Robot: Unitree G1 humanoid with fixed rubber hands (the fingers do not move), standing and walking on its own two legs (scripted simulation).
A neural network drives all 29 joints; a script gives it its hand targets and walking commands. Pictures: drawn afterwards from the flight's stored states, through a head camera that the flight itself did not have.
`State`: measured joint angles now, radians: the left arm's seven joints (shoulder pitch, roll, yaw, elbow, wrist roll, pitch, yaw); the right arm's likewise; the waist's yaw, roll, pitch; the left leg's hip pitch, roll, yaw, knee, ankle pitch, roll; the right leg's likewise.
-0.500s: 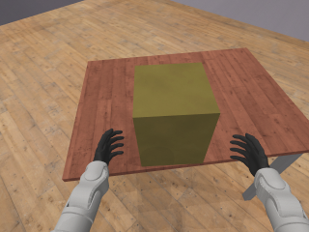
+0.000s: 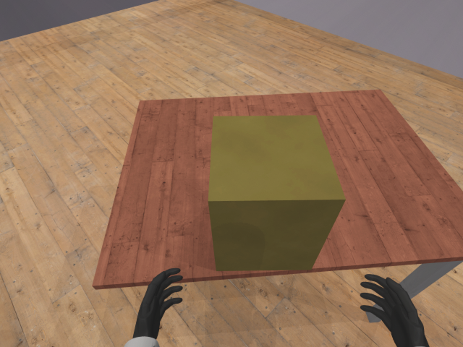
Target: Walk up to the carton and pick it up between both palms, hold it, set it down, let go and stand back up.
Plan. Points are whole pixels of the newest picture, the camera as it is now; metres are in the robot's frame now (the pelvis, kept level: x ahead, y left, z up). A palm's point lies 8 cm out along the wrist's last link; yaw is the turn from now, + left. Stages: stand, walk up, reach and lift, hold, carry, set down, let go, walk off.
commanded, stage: set down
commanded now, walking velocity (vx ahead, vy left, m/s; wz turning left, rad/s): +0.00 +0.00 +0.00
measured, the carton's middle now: (264, 196) +0.43 -0.04 +0.01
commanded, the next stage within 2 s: none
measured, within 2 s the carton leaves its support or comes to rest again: neither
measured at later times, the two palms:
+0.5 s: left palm (136, 338) +0.18 +0.19 -0.05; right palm out of the picture +0.16 -0.23 -0.04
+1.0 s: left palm out of the picture +0.15 +0.21 -0.11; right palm out of the picture +0.12 -0.22 -0.09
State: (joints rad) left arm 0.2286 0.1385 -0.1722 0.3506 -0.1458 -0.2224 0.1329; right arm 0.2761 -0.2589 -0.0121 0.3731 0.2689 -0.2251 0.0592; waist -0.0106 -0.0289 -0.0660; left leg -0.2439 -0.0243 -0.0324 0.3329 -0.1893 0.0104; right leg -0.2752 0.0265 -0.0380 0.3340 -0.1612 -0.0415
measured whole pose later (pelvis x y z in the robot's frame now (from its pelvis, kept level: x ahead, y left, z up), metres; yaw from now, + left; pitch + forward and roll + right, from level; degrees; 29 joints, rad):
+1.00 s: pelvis +0.02 +0.01 +0.00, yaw -3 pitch +5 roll +0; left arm 0.30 0.14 -0.03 0.37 0.01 0.28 0.12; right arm 0.31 -0.15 -0.01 0.57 0.03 -0.05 0.01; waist 0.00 -0.05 0.02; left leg -0.21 -0.02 0.02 0.37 -0.25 0.02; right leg -0.27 0.03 0.01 0.39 -0.21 -0.03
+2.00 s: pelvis -0.05 +0.01 -0.01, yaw -2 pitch +1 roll +0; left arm 0.09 0.14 -0.02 0.47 -0.01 0.56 0.09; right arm 0.14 -0.12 -0.06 0.67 -0.02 0.24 -0.01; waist 0.02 -0.04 0.08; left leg -0.27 -0.03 0.00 0.43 -0.18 0.02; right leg -0.31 0.02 -0.01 0.43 -0.14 -0.03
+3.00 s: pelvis +0.00 +0.00 +0.00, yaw -3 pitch +1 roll -1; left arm 0.20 0.28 -0.04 0.22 0.01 0.61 -0.04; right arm 0.11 -0.21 -0.07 0.63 0.06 0.20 0.03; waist 0.03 -0.03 0.04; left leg -0.15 0.02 0.06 0.38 -0.24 0.01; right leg -0.18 0.06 0.01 0.33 -0.16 -0.04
